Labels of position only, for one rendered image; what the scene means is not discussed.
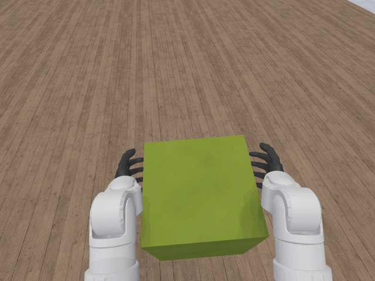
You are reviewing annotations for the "robot right forearm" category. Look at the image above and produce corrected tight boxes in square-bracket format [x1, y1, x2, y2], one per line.
[261, 171, 333, 281]

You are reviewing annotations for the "left robot hand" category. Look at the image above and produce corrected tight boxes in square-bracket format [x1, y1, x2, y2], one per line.
[115, 149, 144, 191]

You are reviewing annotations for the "robot left forearm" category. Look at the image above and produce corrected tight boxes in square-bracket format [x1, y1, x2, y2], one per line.
[84, 176, 144, 281]

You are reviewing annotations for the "carton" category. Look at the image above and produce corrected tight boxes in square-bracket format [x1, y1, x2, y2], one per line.
[141, 135, 269, 261]

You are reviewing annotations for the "right robot hand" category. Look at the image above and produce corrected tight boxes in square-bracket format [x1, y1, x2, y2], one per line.
[249, 143, 284, 189]

